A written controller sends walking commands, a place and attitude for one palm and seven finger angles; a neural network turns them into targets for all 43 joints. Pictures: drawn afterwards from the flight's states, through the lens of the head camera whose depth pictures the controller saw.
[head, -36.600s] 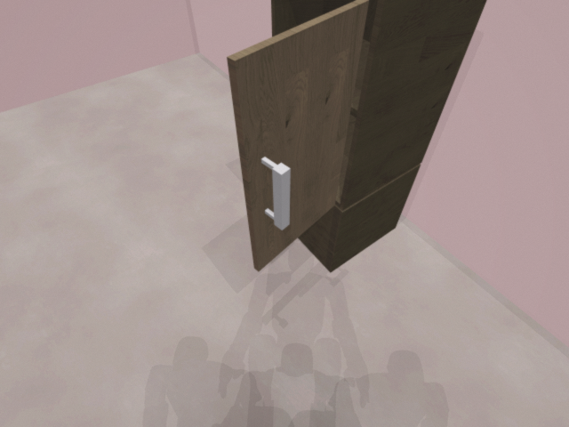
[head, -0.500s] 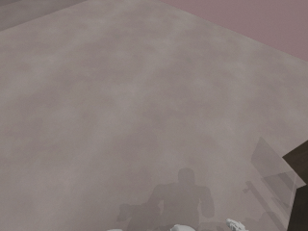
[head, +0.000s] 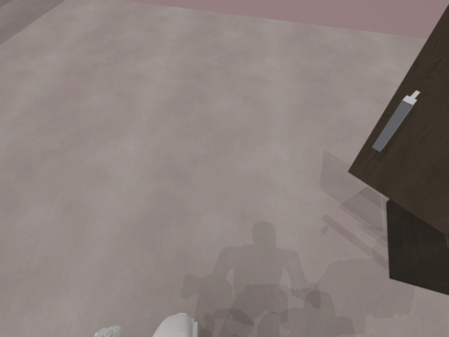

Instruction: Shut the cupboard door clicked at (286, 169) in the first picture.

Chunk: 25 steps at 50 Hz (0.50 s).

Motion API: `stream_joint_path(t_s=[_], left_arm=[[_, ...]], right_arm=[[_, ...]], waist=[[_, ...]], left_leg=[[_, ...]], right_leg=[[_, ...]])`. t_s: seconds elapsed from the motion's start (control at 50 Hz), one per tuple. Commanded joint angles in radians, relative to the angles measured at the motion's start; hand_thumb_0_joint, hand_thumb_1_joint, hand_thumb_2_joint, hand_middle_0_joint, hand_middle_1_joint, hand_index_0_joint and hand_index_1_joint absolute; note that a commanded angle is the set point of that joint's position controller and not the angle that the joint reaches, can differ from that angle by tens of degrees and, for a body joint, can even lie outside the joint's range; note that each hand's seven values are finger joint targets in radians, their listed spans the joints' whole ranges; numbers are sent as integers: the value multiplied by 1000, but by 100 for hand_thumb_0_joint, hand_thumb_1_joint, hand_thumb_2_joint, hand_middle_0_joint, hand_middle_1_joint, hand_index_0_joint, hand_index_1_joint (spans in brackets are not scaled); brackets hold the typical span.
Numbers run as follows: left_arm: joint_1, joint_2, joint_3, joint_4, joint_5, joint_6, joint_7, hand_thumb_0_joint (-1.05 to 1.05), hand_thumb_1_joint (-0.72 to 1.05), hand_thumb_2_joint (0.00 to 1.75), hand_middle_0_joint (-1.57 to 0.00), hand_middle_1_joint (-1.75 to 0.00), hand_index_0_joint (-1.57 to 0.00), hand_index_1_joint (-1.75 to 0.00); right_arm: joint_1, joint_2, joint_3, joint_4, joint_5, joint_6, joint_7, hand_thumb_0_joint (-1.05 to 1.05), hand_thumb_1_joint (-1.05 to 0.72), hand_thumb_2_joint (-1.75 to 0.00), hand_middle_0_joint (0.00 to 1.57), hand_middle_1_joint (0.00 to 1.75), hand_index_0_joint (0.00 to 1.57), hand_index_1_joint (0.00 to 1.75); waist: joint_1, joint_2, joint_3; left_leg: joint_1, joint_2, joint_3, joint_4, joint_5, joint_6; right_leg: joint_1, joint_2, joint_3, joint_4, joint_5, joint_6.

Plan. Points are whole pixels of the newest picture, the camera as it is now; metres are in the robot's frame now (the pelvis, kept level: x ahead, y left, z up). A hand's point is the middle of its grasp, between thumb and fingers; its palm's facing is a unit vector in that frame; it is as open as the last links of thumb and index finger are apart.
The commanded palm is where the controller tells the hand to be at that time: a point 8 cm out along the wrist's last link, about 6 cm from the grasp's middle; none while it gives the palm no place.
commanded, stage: turn to face it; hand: left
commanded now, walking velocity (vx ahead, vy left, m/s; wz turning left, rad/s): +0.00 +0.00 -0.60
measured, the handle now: (395, 121) +0.64 -0.41 -0.05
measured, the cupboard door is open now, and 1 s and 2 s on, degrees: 62 62 62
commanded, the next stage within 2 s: take the last steps up to it in 1.22 s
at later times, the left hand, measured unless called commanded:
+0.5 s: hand (126, 317) +0.17 +0.22 -0.16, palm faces -0.27 -0.94 -0.22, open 7.4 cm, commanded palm none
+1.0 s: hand (167, 304) +0.20 +0.14 -0.17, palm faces -0.51 -0.83 -0.21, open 7.4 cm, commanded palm none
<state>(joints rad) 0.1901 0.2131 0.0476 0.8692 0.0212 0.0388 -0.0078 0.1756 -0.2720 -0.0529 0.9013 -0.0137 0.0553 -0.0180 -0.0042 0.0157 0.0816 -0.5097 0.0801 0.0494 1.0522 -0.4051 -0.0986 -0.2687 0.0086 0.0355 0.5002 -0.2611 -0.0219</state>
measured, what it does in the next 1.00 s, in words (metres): steps on the spot, turning right: left foot, then right foot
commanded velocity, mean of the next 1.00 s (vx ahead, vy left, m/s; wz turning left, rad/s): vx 0.00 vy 0.00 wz -0.53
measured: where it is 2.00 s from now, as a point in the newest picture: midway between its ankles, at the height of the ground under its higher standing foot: outside the picture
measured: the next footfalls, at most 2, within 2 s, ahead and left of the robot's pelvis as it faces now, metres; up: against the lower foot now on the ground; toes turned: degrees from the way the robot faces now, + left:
left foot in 0.20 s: +0.08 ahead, +0.14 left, +0.00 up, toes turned -4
right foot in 0.64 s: -0.01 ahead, -0.12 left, +0.00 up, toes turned -28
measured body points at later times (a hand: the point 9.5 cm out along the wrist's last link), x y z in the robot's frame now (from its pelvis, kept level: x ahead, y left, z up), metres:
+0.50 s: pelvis +0.01 +0.04 +0.00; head +0.07 +0.05 +0.45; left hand +0.18 +0.27 -0.14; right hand +0.00 -0.22 -0.13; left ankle +0.04 +0.14 -0.74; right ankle -0.05 -0.10 -0.67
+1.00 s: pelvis +0.03 +0.02 +0.00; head +0.06 +0.00 +0.44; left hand +0.22 +0.19 -0.15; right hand -0.04 -0.26 -0.13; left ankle +0.10 +0.12 -0.72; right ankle -0.04 -0.10 -0.74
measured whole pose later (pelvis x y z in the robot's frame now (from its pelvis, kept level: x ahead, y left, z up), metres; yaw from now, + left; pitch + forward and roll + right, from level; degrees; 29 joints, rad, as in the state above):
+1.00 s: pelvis +0.03 +0.02 +0.00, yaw -33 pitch +2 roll +0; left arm 0.20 0.22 0.05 0.90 0.03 0.05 -0.01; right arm 0.17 -0.24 -0.04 0.89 -0.01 0.03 -0.02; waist 0.01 -0.02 0.05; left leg -0.37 0.05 0.04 0.70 -0.35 -0.09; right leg -0.29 0.03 0.09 0.52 -0.26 0.01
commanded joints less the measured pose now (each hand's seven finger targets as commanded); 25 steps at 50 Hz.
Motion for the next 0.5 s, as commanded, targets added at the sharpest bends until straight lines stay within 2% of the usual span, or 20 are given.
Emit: stream_joint_path(t_s=[0.0, 0.04, 0.08, 0.1, 0.12, 0.14, 0.16, 0.18, 0.2, 0.22, 0.24, 0.26, 0.28, 0.32, 0.38, 0.42, 0.48], left_arm=[[48, 224, 66, -55, 3, -22, 18, 0, 90, 90, -20, -30, -20, -30], [33, 231, 69, -57, 5, -17, 16, 0, 90, 90, -20, -30, -20, -30], [14, 231, 72, -57, 8, -14, 15, 0, 90, 90, -20, -30, -20, -30], [-2, 232, 72, -60, 5, -11, 15, 0, 90, 90, -20, -30, -20, -30], [-20, 224, 70, -59, 0, -7, 15, 0, 90, 90, -20, -30, -20, -30], [-33, 200, 65, -65, -8, -3, 14, 0, 90, 90, -20, -30, -20, -30], [-6, 140, 54, -79, -17, 2, 8, 0, 90, 90, -20, -30, -20, -30], [0, 116, 44, -95, -18, 0, 1, 0, 90, 90, -20, -30, -20, -30], [-33, 146, 51, -103, -8, 5, 0, 0, 90, 90, -20, -30, -20, -30], [-11, 151, 61, -86, 3, 11, -5, 0, 90, 90, -20, -30, -20, -30], [-15, 154, 69, -71, 6, 16, -15, 0, 90, 90, -20, -30, -20, -30], [-15, 152, 70, -64, 4, 20, -22, 0, 90, 90, -20, -30, -20, -30], [-13, 144, 66, -63, 3, 22, -29, 0, 90, 90, -20, -30, -20, -30], [-27, 118, 59, -64, 0, 25, -32, 0, 90, 90, -20, -30, -20, -30], [-55, 103, 53, -75, -3, 25, -34, 0, 90, 90, -20, -30, -20, -30], [-84, 90, 48, -84, -3, 25, -35, 0, 90, 90, -20, -30, -20, -30], [-91, 86, 42, -86, -1, 18, -35, 0, 90, 90, -20, -30, -20, -30]], right_arm=[[-44, -54, -16, -101, 2, -27, 0, 0, -90, -90, 20, 30, 20, 30], [-48, -53, -15, -109, 4, -30, -2, 0, -90, -90, 20, 30, 20, 30], [-29, -53, -16, -109, 10, -36, -5, 0, -90, -90, 20, 30, 20, 30], [-3, -54, -15, -100, 11, -40, -8, 0, -90, -90, 20, 30, 20, 30], [37, -57, -13, -85, 12, -45, -11, 0, -90, -90, 20, 30, 20, 30], [76, -81, -18, -71, 11, -53, -16, 0, -90, -90, 20, 30, 20, 30], [100, -163, -30, -71, -1, -65, -19, 0, -90, -90, 20, 30, 20, 30], [122, -233, -44, -86, -6, -61, -19, 0, -90, -90, 20, 30, 20, 30], [127, -228, -36, -91, -18, -54, -21, 0, -90, -90, 20, 30, 20, 30], [65, -176, -22, -98, -20, -57, -22, 0, -90, -90, 20, 30, 20, 30], [19, -159, -17, -114, -20, -61, -26, 0, -90, -90, 20, 30, 20, 30], [-7, -149, -14, -123, -20, -60, -27, 0, -90, -90, 20, 30, 20, 30], [-16, -137, -9, -125, -18, -61, -28, 0, -90, -90, 20, 30, 20, 30], [41, -129, -13, -99, -18, -63, -30, 0, -90, -90, 20, 30, 20, 30], [97, -135, -20, -73, -13, -63, -28, 0, -90, -90, 20, 30, 20, 30], [114, -142, -28, -59, -15, -60, -23, 0, -90, -90, 20, 30, 20, 30], [103, -157, -37, -51, -17, -54, -13, 0, -90, -90, 20, 30, 20, 30]], waist=[[32, -141, -153], [29, -161, -135], [21, -185, -142], [6, -177, -142], [-14, -174, -155], [-33, -132, -162], [-35, 97, -196], [-37, 298, -192], [-52, 202, -158], [-12, 178, -127], [1, 195, -94], [12, 181, -72], [15, 183, -67], [-2, 151, -106], [-23, 156, -142], [-36, 162, -146], [-40, 221, -127]], left_leg=[[-25, -19, -21, -119, 1, -1], [21, -32, -20, -199, -7, 3], [98, -50, -18, -315, -4, 13], [150, -59, -16, -392, 37, 16], [237, -64, -18, -507, 123, 21], [378, -33, -27, -629, 210, 30], [499, 164, -229, -740, 265, 91], [503, 383, -416, -761, 420, 204], [408, 423, -413, -753, 438, 271], [344, 366, -327, -777, 380, 253], [308, 322, -278, -775, 386, 238], [305, 290, -203, -761, 409, 227], [321, 265, -138, -746, 460, 216], [420, 238, -71, -709, 577, 209], [506, 260, -28, -684, 650, 221], [504, 272, 3, -676, 644, 222], [462, 285, 49, -645, 642, 217]], right_leg=[[177, -235, 254, -120, 458, -174], [132, -231, 288, -119, 415, -175], [101, -221, 318, -91, 431, -162], [76, -206, 320, -69, 430, -145], [33, -179, 319, -32, 404, -113], [-68, -131, 285, 14, 305, -65], [-205, -3, 182, 158, 52, -3], [-295, 58, 33, 408, -360, 46], [-277, 16, 42, 577, -382, 46], [-280, -1, 47, 653, -308, 58], [-291, -11, 33, 707, -263, 66], [-297, -22, 21, 728, -226, 72], [-302, -35, 1, 711, -201, 79], [-309, -30, -27, 668, -172, 87], [-310, -45, -60, 581, -167, 91], [-273, -48, -79, 493, -176, 86], [-185, -36, -123, 340, -177, 72]])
